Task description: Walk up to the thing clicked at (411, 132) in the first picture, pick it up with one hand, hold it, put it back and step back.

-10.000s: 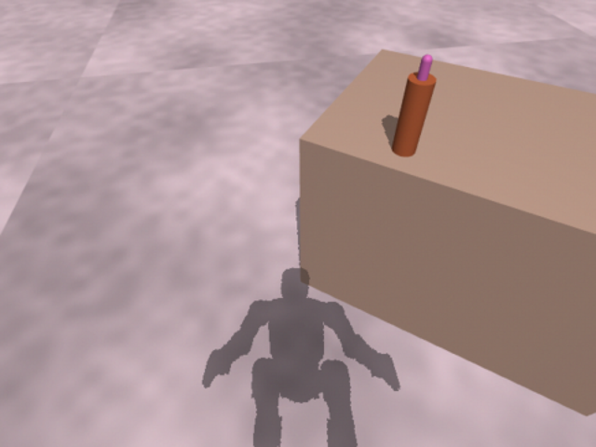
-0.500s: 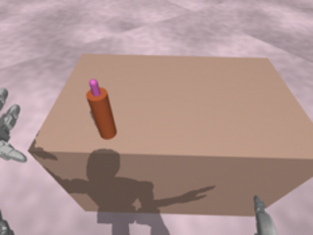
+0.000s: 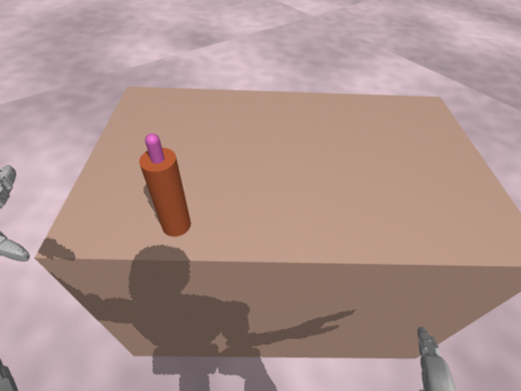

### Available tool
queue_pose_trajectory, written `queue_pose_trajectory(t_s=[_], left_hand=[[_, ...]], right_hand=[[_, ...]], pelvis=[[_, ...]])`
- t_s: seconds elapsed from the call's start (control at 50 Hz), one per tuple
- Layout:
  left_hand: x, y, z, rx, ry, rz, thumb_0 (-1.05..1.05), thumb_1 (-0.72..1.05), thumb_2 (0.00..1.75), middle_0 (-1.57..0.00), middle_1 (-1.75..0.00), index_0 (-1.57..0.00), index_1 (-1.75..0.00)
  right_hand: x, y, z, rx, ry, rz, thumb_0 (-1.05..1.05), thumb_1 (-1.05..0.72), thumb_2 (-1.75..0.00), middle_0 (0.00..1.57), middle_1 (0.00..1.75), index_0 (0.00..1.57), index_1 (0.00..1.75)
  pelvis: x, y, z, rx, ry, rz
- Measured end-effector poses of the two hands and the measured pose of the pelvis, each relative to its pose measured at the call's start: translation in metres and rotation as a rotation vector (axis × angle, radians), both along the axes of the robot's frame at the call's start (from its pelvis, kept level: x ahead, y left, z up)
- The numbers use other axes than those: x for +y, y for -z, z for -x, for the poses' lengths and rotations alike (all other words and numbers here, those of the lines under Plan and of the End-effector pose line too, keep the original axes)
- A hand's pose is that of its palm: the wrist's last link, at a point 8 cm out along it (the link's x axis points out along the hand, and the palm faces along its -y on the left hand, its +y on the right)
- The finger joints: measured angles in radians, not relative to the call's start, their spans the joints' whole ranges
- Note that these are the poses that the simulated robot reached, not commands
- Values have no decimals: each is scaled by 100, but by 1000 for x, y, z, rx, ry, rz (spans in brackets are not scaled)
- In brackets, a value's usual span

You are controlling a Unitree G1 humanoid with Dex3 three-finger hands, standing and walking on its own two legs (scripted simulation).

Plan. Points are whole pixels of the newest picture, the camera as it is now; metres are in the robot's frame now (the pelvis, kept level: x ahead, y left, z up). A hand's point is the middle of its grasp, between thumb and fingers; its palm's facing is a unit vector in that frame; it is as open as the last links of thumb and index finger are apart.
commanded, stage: go down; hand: left
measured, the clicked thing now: (165, 187) +0.45 +0.19 +0.05
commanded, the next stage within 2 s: approach in 1.20 s
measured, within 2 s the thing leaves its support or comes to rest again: neither
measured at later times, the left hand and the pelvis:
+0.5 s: hand (3, 194) +0.35 +0.38 +0.13, palm faces +0.18 -0.98 +0.01, open 17.5 cm; pelvis +0.00 +0.00 -0.01, yaw +0 degrees
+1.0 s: hand (3, 196) +0.35 +0.39 +0.13, palm faces +0.17 -0.99 +0.00, open 17.6 cm; pelvis +0.00 +0.00 -0.02, yaw +0 degrees
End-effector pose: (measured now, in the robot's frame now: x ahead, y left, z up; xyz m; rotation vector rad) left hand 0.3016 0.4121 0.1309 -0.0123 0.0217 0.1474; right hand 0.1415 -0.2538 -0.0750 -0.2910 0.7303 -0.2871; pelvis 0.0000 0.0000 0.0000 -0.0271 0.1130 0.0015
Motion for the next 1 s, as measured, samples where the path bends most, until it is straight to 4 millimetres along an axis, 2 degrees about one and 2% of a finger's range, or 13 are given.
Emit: queue_pose_trajectory(t_s=[0.18, 0.4, 0.64, 0.8, 1.0], left_hand=[[7, -5, -6, -15, -10, -13, -1, -53, 7, -3, -4, -3, -4], [14, -1, -13, -7, -18, 2, -1, -54, 8, -3, -4, -3, -5], [20, -2, -22, -13, -25, 4, -1, -55, 8, -3, -4, -3, -5], [26, 3, -21, -1, -41, 0, -1, -56, 7, -3, -5, -3, -5], [24, 4, -20, 6, -21, -7, -1, -57, 7, -3, -5, -3, -6]], right_hand=[[-2, -3, -5, -17, -10, 13, -1, 54, -6, 6, 5, 6, 5], [-1, -1, 2, -5, -19, 22, -1, 53, -6, 6, 5, 6, 5], [-1, -1, -1, -20, -34, 28, -1, 53, -6, 6, 5, 6, 5], [-4, 5, 3, 2, -28, 33, -1, 54, -6, 6, 5, 6, 5], [-2, 5, -8, -19, -33, 38, -1, 53, -6, 6, 5, 6, 5]], pelvis=[[2, 2, 1, 12, -2, 3], [1, 5, 2, 35, -3, 6], [-2, 10, 2, 66, -4, 10], [-2, 13, 1, 81, -4, 12], [0, 15, -2, 88, -9, 14]])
